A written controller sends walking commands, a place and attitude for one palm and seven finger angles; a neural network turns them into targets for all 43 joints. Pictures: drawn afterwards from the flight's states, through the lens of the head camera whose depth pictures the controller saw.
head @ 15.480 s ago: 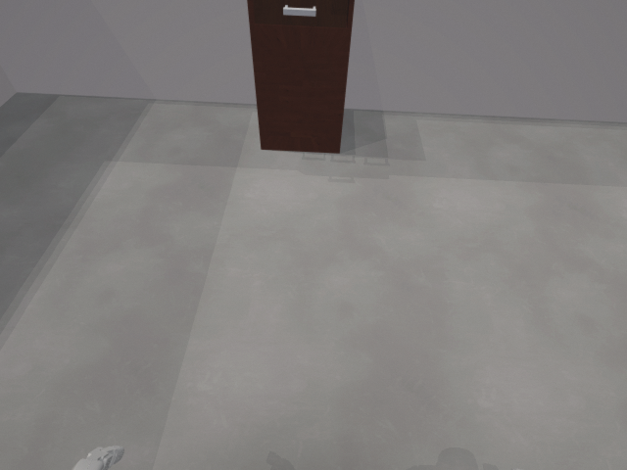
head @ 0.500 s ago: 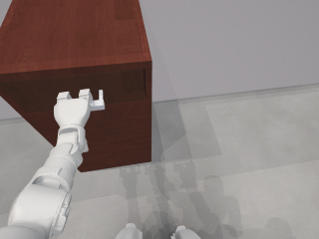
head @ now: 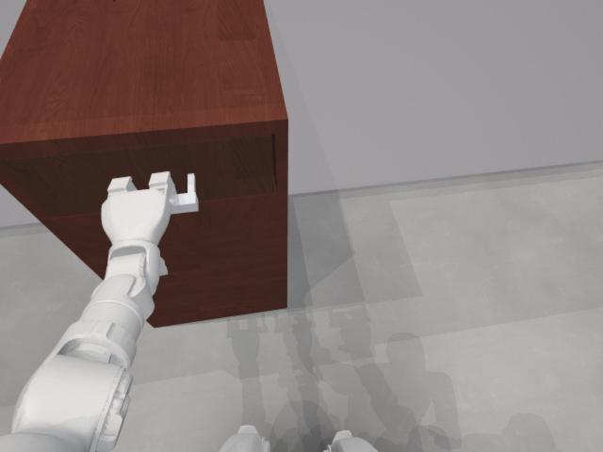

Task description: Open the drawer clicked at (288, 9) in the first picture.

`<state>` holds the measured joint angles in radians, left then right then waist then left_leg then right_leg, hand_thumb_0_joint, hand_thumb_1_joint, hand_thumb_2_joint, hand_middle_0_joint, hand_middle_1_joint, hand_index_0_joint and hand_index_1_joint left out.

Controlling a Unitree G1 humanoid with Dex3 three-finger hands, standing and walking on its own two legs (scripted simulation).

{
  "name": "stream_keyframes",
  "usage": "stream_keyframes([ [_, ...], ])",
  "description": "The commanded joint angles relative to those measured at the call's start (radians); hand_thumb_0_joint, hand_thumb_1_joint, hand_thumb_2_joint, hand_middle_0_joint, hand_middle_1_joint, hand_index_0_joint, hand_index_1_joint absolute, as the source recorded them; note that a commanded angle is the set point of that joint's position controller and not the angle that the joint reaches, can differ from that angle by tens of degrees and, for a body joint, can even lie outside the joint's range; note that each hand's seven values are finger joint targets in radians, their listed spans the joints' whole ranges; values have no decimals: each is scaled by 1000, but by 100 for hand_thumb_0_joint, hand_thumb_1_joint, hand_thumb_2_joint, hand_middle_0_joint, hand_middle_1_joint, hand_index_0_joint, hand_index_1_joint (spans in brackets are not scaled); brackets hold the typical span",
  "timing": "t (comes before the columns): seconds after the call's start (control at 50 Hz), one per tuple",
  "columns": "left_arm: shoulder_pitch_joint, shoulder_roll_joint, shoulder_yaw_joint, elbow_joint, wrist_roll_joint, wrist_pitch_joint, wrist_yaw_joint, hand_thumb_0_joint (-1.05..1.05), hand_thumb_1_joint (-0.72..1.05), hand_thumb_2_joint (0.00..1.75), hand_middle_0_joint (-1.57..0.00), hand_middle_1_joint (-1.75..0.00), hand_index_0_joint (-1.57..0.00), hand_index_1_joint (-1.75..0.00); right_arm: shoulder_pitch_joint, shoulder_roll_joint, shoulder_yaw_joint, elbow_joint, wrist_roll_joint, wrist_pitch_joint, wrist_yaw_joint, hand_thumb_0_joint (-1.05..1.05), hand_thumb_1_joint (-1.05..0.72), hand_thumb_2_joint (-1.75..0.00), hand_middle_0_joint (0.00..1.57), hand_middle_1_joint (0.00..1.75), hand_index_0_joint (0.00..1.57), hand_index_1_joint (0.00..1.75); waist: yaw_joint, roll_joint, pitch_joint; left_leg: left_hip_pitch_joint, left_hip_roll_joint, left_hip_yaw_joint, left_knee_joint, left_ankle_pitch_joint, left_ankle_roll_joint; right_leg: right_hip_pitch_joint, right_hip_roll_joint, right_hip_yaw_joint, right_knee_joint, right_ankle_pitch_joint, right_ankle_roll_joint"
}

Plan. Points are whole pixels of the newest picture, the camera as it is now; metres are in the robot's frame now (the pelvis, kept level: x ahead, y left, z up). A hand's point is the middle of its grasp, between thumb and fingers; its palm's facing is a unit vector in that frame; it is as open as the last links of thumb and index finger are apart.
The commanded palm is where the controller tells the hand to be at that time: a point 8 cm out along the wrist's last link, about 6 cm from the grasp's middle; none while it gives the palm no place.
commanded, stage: close the thumb around the handle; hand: left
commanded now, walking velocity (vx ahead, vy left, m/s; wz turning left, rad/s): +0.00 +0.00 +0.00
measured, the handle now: (154, 195) +0.49 +0.22 +0.00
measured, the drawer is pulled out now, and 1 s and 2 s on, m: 0.00 0.04 0.17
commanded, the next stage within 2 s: pull the drawer open in 0.46 s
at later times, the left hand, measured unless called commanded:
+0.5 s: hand (150, 233) +0.44 +0.22 -0.02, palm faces -0.03 -0.02 -1.00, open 5.5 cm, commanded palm +0.41 +0.21 +0.03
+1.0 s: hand (149, 257) +0.40 +0.21 -0.03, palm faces -0.01 -0.05 -1.00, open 5.5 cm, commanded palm +0.36 +0.20 +0.03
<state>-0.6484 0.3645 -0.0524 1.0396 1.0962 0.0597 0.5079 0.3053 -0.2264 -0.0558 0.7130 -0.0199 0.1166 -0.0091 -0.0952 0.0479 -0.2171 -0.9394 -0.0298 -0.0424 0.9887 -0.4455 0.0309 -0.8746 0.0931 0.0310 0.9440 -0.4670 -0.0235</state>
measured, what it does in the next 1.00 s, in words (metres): stands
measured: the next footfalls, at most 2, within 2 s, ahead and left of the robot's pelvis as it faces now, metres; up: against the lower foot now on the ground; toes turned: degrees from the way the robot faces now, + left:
none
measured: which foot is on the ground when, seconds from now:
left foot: down 0.00-1.00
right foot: down 0.00-1.00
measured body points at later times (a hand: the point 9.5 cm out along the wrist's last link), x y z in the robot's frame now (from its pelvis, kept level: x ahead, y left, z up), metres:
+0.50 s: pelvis +0.00 +0.00 +0.00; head +0.10 +0.00 +0.44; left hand +0.43 +0.22 +0.03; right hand +0.05 -0.26 -0.13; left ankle +0.00 +0.10 -0.67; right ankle -0.02 -0.11 -0.67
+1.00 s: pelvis +0.01 +0.00 +0.01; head +0.09 +0.00 +0.46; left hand +0.39 +0.21 +0.03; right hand +0.09 -0.26 -0.12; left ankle +0.00 +0.10 -0.67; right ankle -0.02 -0.11 -0.67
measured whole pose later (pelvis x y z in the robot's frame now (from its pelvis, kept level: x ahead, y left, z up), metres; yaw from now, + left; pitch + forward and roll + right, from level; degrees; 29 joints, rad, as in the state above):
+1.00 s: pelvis +0.01 +0.00 +0.01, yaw +0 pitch +20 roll -2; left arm -0.39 0.30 -0.10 0.80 1.09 0.10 0.53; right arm 0.28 -0.22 -0.06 0.68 -0.01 0.14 0.00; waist -0.05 0.05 -0.22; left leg -0.82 -0.03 -0.03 0.93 -0.45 0.04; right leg -0.76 0.09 0.05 0.88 -0.47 -0.02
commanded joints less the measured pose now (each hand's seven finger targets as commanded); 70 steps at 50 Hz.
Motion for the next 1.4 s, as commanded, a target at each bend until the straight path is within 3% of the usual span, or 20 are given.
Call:
stream_keyframes([
  [0.0,-363,187,49,-166,-5,2,32,0,23,61,-35,-128,-35,-128,92,-156,-55,-68,-4,-12,-9,0,-90,-90,20,30,20,30,-13,8,-372,351,13,26,-72,415,12,146,-21,-39,-107,405,-19],
  [0.02,-362,213,59,-158,5,3,32,0,28,64,-36,-128,-36,-128,91,-158,-53,-67,-1,-10,-10,0,-90,-90,20,30,20,30,-8,17,-372,346,12,24,-74,405,11,140,-21,-36,-105,396,-18],
  [0.14,-328,218,71,-178,3,-7,25,0,62,78,-38,-132,-38,-132,90,-156,-55,-74,-5,-9,-11,0,-90,-90,20,30,20,30,2,15,-394,360,12,32,-66,439,12,167,-21,-33,-101,443,-18],
  [0.24,-309,181,54,-199,7,-16,31,0,90,90,-40,-135,-40,-135,87,-151,-58,-79,-5,-8,-6,0,-90,-90,20,30,20,30,8,43,-397,388,16,26,-67,466,7,144,-17,-41,-95,432,-22],
  [0.32,-350,167,31,-174,9,-6,36,0,90,90,-40,-135,-40,-135,85,-153,-56,-74,-2,-8,-7,0,-90,-90,20,30,20,30,-18,7,-346,348,14,23,-72,413,11,126,-19,-40,-107,401,-18],
  [0.36,-346,194,52,-185,7,-1,37,0,90,90,-40,-135,-40,-135,86,-156,-56,-75,-3,-9,-6,0,-90,-90,20,30,20,30,-3,25,-375,362,14,24,-75,421,9,138,-19,-39,-103,403,-20],
  [0.42,-366,196,54,-196,-1,0,31,0,90,90,-40,-135,-40,-135,91,-155,-58,-73,-2,-8,-7,0,-90,-90,20,30,20,30,-7,18,-402,376,14,25,-73,435,11,154,-20,-38,-102,421,-17],
  [0.44,-327,202,65,-180,-8,3,29,0,90,90,-40,-135,-40,-135,91,-157,-56,-76,-3,-6,-7,0,-90,-90,20,30,20,30,4,9,-391,367,11,29,-75,430,11,169,-20,-38,-105,421,-19],
  [0.48,-356,187,44,-195,-5,0,26,0,90,90,-40,-135,-40,-135,89,-153,-55,-75,-2,-7,-10,0,-90,-90,20,30,20,30,-8,23,-385,365,13,30,-74,425,12,161,-21,-35,-107,425,-18],
  [0.54,-340,183,44,-188,-3,-5,25,0,90,90,-40,-135,-40,-135,88,-154,-54,-77,-2,-8,-8,0,-90,-90,20,30,20,30,0,33,-370,361,13,27,-79,419,10,150,-19,-38,-105,406,-20],
  [0.66,-194,137,41,-263,-12,-21,25,0,90,90,-40,-135,-40,-135,68,-144,-61,-102,-1,-6,1,0,-90,-90,20,30,20,30,38,34,-419,419,18,34,-90,482,6,195,-16,-43,-108,450,-24],
  [0.7,-131,131,45,-273,-16,-18,25,0,90,90,-40,-135,-40,-135,58,-145,-60,-108,-1,-4,3,0,-90,-90,20,30,20,30,44,22,-396,404,18,31,-97,492,5,215,-17,-44,-110,465,-27],
  [0.76,-86,93,19,-320,-8,-13,38,0,90,90,-40,-135,-40,-135,43,-142,-62,-114,1,-2,6,0,-90,-90,20,30,20,30,40,5,-374,421,21,32,-103,508,7,211,-16,-43,-121,479,-23],
  [0.82,-42,129,48,-360,-5,4,49,0,90,90,-40,-135,-40,-135,28,-144,-60,-117,1,1,4,0,-90,-90,20,30,20,30,52,3,-369,424,21,32,-116,505,4,235,-18,-40,-123,483,-24],
  [0.88,-13,71,2,-385,-6,27,56,0,90,90,-40,-135,-40,-135,12,-140,-60,-125,2,-1,5,0,-90,-90,20,30,20,30,43,6,-321,433,21,32,-124,500,5,226,-17,-46,-136,467,-27],
  [0.94,14,57,-7,-417,-6,46,59,0,90,90,-40,-135,-40,-135,-3,-138,-61,-131,4,-2,5,0,-90,-90,20,30,20,30,46,20,-317,464,23,27,-129,512,2,217,-18,-49,-138,454,-29],
  [0.98,37,59,-6,-424,-6,57,57,0,90,90,-40,-135,-40,-135,-14,-137,-58,-137,4,-1,3,0,-90,-90,20,30,20,30,48,-13,-304,454,22,26,-134,498,3,232,-18,-47,-142,452,-27],
  [1.16,109,-4,-61,-531,-7,70,42,0,90,90,-40,-135,-40,-135,-67,-125,-50,-167,7,-7,2,0,-90,-90,20,30,20,30,59,5,-310,493,21,24,-138,517,0,237,-23,-48,-142,454,-28],
  [1.28,256,5,-45,-614,-8,67,37,0,90,90,-40,-135,-40,-135,-92,-122,-45,-193,5,-13,2,0,-90,-90,20,30,20,30,76,-35,-288,466,15,29,-136,512,3,289,-28,-39,-140,497,-28],
  [1.38,332,-17,-62,-699,3,73,51,0,90,90,-40,-135,-40,-135,-122,-116,-43,-207,1,-19,7,0,-90,-90,20,30,20,30,82,-7,-284,483,16,25,-130,511,2,276,-28,-39,-132,485,-31],
])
